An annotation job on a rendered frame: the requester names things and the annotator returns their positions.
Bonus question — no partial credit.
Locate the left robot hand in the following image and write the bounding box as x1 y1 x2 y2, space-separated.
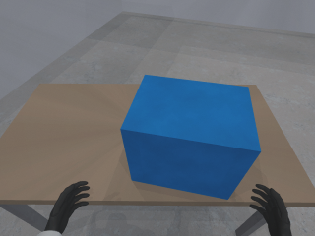
44 181 90 234

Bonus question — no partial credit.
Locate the right robot hand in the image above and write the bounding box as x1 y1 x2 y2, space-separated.
250 184 292 236

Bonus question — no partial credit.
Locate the table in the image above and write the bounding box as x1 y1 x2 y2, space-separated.
0 83 315 236

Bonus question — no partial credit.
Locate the carton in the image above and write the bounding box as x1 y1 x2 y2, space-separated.
120 75 261 200

